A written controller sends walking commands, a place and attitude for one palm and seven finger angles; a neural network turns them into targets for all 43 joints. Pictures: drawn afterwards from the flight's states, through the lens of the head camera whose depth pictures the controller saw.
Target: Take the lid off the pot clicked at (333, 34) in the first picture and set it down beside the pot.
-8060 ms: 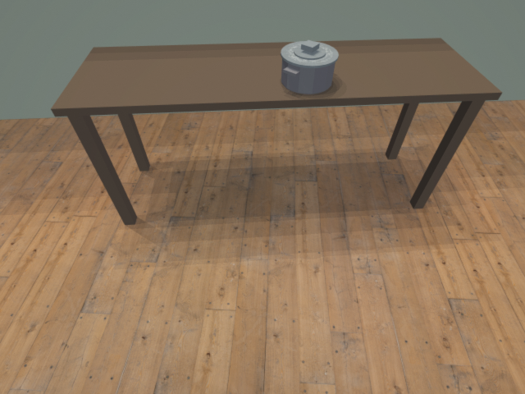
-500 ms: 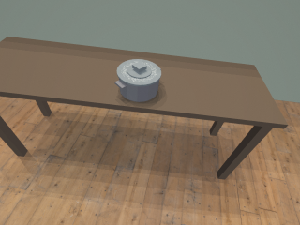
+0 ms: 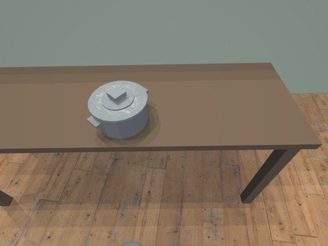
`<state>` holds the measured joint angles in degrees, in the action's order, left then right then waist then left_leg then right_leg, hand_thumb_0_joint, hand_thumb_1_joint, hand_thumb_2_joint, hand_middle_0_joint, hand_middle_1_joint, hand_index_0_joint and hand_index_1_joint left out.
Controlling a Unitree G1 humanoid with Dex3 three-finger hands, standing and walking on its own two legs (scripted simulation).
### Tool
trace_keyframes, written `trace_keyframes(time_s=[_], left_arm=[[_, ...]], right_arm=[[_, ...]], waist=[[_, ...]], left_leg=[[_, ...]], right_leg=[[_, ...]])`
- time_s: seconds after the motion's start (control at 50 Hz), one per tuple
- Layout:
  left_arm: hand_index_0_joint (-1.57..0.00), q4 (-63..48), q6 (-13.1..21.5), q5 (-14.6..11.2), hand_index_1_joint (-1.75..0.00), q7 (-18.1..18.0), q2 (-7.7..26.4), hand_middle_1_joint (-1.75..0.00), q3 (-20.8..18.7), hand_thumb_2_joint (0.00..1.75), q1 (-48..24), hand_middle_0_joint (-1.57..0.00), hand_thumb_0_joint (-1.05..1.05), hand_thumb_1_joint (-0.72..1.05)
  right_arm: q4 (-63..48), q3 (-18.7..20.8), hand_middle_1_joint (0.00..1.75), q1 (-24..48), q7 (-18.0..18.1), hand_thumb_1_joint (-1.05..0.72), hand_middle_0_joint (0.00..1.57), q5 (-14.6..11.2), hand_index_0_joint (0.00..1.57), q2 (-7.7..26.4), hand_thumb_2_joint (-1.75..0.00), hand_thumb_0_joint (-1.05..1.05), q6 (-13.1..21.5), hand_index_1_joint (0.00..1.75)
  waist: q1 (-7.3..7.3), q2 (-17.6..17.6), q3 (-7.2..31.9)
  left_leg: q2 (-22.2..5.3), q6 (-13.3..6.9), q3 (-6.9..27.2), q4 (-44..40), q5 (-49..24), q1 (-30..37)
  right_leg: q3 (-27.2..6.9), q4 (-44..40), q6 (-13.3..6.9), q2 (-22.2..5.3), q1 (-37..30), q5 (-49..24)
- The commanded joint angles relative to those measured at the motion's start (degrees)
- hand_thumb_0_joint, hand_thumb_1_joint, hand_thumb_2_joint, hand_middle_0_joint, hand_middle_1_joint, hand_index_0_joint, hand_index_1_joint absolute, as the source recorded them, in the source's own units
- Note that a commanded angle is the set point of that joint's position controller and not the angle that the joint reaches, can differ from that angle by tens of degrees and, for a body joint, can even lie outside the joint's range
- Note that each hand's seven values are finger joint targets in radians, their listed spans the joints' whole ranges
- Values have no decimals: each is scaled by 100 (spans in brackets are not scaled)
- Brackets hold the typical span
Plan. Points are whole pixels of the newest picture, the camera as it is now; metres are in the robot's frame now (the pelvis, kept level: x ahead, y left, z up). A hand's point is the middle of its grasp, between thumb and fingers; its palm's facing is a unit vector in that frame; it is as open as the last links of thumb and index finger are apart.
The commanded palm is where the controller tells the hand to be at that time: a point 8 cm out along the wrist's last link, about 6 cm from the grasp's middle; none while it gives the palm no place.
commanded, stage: come to a stop and stand still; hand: left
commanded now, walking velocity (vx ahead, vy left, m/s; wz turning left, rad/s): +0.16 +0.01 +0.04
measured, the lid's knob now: (116, 94) +0.56 +0.17 +0.04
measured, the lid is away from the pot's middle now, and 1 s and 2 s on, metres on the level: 0.00 0.00 0.00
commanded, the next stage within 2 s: look again from close up in 1.08 s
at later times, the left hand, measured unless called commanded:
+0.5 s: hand out of the picture +0.08 +0.21 -0.17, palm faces +0.02 -0.98 -0.21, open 7.4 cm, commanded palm none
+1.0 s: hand out of the picture +0.05 +0.14 -0.16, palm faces +0.00 -0.98 -0.20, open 7.3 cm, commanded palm none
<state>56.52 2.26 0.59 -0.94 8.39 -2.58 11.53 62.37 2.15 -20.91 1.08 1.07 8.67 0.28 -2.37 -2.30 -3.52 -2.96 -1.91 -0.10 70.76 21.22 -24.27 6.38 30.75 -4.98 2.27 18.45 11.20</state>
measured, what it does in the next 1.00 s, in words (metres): steps on the spot: left foot, then right foot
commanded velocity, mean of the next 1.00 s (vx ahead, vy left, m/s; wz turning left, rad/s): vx -0.09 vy -0.02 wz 0.00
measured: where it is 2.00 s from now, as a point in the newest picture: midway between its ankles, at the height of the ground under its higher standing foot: outside the picture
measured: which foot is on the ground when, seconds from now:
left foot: up 0.00-0.24, down 0.26-1.00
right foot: down 0.00-0.38, up 0.40-0.62, down 0.64-1.00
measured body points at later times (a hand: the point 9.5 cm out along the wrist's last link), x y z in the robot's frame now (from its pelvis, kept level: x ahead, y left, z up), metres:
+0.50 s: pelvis +0.07 +0.03 +0.01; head +0.09 +0.03 +0.46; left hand +0.08 +0.26 -0.15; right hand +0.15 -0.19 -0.14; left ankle +0.11 +0.14 -0.73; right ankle +0.03 -0.08 -0.71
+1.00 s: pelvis +0.03 -0.03 +0.01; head +0.03 -0.04 +0.46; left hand +0.05 +0.20 -0.15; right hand -0.03 -0.25 -0.16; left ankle +0.08 +0.14 -0.73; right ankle +0.01 -0.10 -0.73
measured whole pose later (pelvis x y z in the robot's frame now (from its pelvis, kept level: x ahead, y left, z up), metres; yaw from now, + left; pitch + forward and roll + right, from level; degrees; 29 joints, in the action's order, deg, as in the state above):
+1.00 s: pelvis +0.03 -0.03 +0.01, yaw -2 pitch -3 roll +0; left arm 63.4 -0.5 0.4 -1.5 7.8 -0.7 15.8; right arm 66.6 0.7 -19.6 1.7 0.9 9.6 -2.1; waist -0.9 -1.6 -1.8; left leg -3.9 3.3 2.8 25.3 9.8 -13.2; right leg 3.6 26.1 -3.6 2.8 8.0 15.7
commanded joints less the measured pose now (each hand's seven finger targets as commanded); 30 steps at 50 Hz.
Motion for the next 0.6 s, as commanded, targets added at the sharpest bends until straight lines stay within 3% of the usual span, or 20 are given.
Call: trace_keyframes(time_s=[0.0, 0.02, 0.04, 0.12, 0.18, 0.2, 0.22, 0.24, 0.26, 0.28, 0.32, 0.38, 0.44, 0.48, 0.54, 0.58], left_arm=[[-20, -183, 165, 27, -30, -41, 664, -30, -108, 90, 350, -20, 0, 90], [-20, -126, 168, 30, -30, -39, 681, -30, -128, 90, 472, -20, 0, 90], [-20, -109, 172, 36, -30, -27, 674, -30, -127, 90, 491, -20, 0, 90], [-20, 78, 121, 50, -30, -33, 659, -30, -47, 90, 676, -20, 0, 90], [-20, 196, 59, 5, -30, -95, 726, -30, -40, 90, 696, -20, 0, 90], [-20, 223, 28, -14, -30, -117, 727, -30, -33, 90, 681, -20, 0, 90], [-20, 254, -9, -19, -30, -125, 699, -30, -24, 90, 761, -20, 0, 90], [-20, 222, -62, -38, -30, -159, 537, -30, 6, 90, 830, -20, 0, 90], [-20, 211, -114, -29, -30, -199, 433, -30, 35, 90, 927, -20, 0, 90], [-20, 228, -157, -6, -30, -220, 400, -30, 60, 90, 959, -20, 0, 90], [-20, 306, -239, -15, -30, -202, 548, -30, 44, 90, 1028, -20, 0, 90], [-20, 241, -336, 8, -30, -170, 599, -30, 6, 90, 1019, -20, 0, 90], [-20, 155, -439, 30, -30, -156, 583, -30, -55, 90, 1006, -20, 0, 90], [-20, 99, -460, 33, -30, -152, 531, -30, -79, 90, 1028, -20, 0, 90], [-20, 82, -397, 28, -30, -109, 442, -30, -42, 90, 1087, -20, 0, 90], [-20, 187, -330, 50, -30, -111, 497, -30, -27, 90, 1226, -20, 0, 90]], right_arm=[[-251, 33, 30, -604, -52, -90, 20, 35, 20, 69, -90, 0, 21, 30], [-316, 36, 30, -459, -62, -90, 20, 30, 20, 31, -90, 0, 26, 30], [-385, 31, 30, -295, -64, -90, 20, 16, 20, 17, -90, 0, 31, 30], [-408, -33, 30, 141, 3, -90, 20, -63, 20, -19, -90, 0, 74, 30], [-373, -40, 30, 261, 41, -90, 20, -87, 20, 137, -90, 0, 65, 30], [-343, -19, 30, 224, 53, -90, 20, -101, 20, 202, -90, 0, 67, 30], [-332, -4, 30, 262, 58, -90, 20, -110, 20, 317, -90, 0, 88, 30], [-385, 17, 30, 327, 80, -90, 20, -101, 20, 502, -90, 0, 116, 30], [-428, 24, 30, 412, 110, -90, 20, -74, 20, 616, -90, 0, 96, 30], [-442, 24, 30, 499, 136, -90, 20, -66, 20, 691, -90, 0, 51, 30], [-431, 22, 30, 629, 182, -90, 20, -82, 20, 693, -90, 0, 34, 30], [-511, 93, 30, 638, 235, -90, 20, -59, 20, 827, -90, 0, -38, 30], [-617, 172, 30, 728, 265, -90, 20, -15, 20, 980, -90, 0, -77, 30], [-691, 207, 30, 888, 236, -90, 20, 13, 20, 997, -90, 0, -116, 30], [-708, 232, 30, 976, 169, -90, 20, 23, 20, 1036, -90, 0, -113, 30], [-640, 222, 30, 928, 124, -90, 20, -28, 20, 942, -90, 0, -152, 30]], waist=[[-42, 519, 186], [42, 543, 342], [62, 600, 262], [246, 714, 467], [222, 776, 574], [169, 780, 593], [224, 659, 654], [277, 185, 572], [359, -61, 481], [368, -80, 294], [393, -814, 389], [332, -808, 443], [300, -589, 571], [314, -603, 753], [335, -490, 921], [378, -275, 887]], left_leg=[[-279, 200, -50, -1006, -316, 84], [-256, 227, -118, -1393, -387, 163], [-231, 265, -161, -1642, -465, 142], [-21, 429, -142, -2904, -377, 468], [93, 460, -56, -4016, -966, 998], [66, 449, 22, -4547, -1518, 1326], [-97, 395, 127, -4705, -2233, 1593], [-517, 229, 490, -4722, -3389, 1731], [-845, 18, 669, -4702, -4036, 1639], [-933, -69, 673, -4706, -3997, 1504], [-1059, -272, 891, -4940, -4518, 1550], [-1367, -606, 1084, -5122, -4866, 1675], [-1619, -945, 1107, -5070, -4963, 1583], [-1502, -925, 944, -4980, -4575, 1614], [-1275, -700, 823, -4968, -3344, 1481], [-857, -339, 627, -4614, -2132, 1128]], right_leg=[[-1285, -2070, -571, -1499, 380, -174], [-1233, -2023, -621, -1453, 291, -315], [-1231, -2055, -625, -1433, 290, -470], [-1292, -1582, -512, -1469, -417, -2237], [-1149, -1067, -292, -1341, -803, -2943], [-1107, -847, -146, -1267, -755, -2711], [-1038, -656, 16, -1108, -631, -2303], [-982, -533, 197, -896, -383, -1628], [-893, -560, 324, -706, -379, -841], [-876, -631, 360, -589, -383, -301], [-609, -284, 476, -511, -518, 7], [-612, 699, 522, -407, -164, 1317], [-808, 1851, 573, -367, 165, 1968], [-805, 1968, 611, -348, 196, 1886], [-611, 891, 617, -408, -266, 1377], [-542, -552, 622, -375, -927, 221]])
